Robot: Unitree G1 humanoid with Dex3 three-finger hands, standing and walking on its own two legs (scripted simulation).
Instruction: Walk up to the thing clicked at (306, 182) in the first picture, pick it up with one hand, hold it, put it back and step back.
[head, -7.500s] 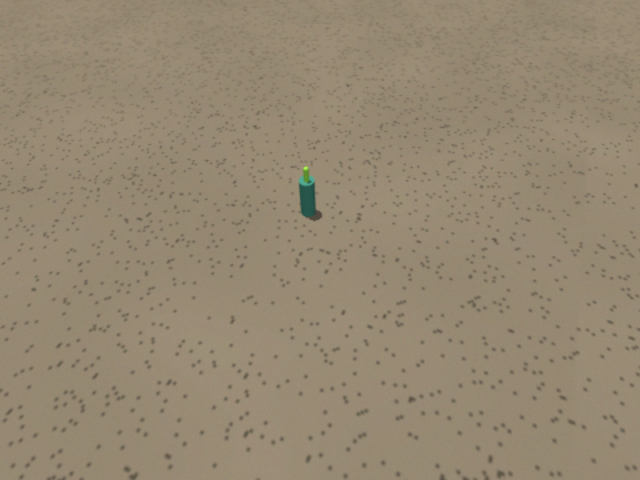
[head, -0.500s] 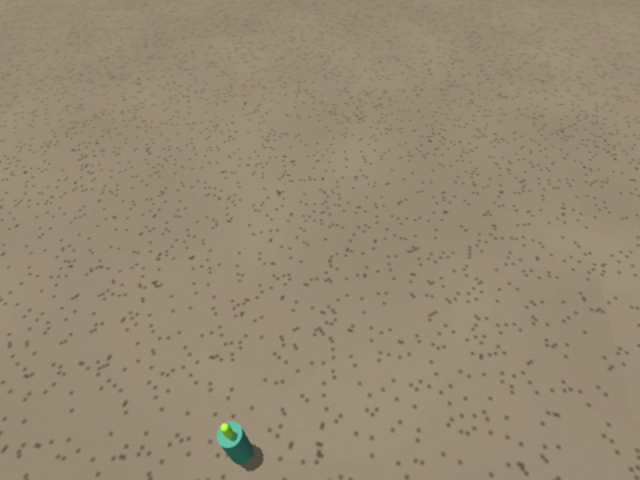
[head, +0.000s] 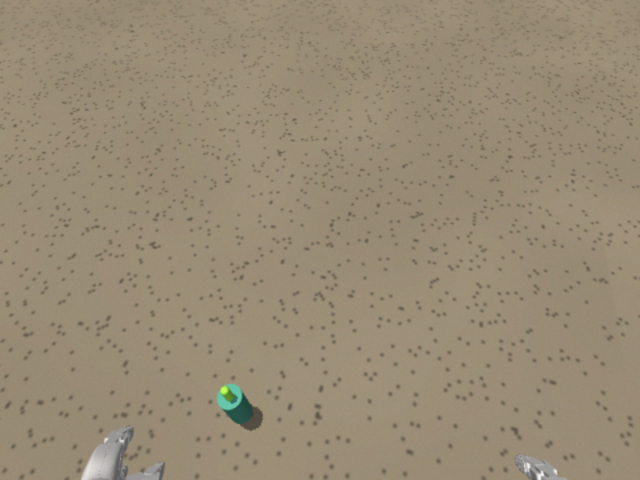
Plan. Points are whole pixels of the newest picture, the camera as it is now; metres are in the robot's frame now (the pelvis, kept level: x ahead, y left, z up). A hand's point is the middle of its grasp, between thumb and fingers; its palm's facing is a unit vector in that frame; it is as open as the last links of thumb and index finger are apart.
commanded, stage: go down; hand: left
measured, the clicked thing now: (233, 401) +0.37 +0.25 -0.65
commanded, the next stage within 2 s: none
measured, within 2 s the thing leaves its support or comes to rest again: neither
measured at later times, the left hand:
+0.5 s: hand (137, 475) +0.16 +0.28 -0.17, palm faces +0.05 -0.94 -0.33, open 17.1 cm
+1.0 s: hand out of the picture +0.15 +0.30 -0.20, palm faces +0.10 -0.94 -0.31, open 17.4 cm
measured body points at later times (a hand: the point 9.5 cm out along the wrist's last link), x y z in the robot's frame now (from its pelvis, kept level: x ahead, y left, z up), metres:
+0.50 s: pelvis +0.01 +0.02 -0.05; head +0.07 +0.03 +0.40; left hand +0.16 +0.33 -0.15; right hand +0.15 -0.25 -0.14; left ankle +0.02 +0.14 -0.74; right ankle -0.01 -0.12 -0.74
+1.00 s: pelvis -0.01 +0.02 -0.09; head +0.09 +0.04 +0.35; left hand +0.14 +0.35 -0.18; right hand +0.16 -0.23 -0.17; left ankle +0.02 +0.14 -0.74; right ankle -0.01 -0.12 -0.74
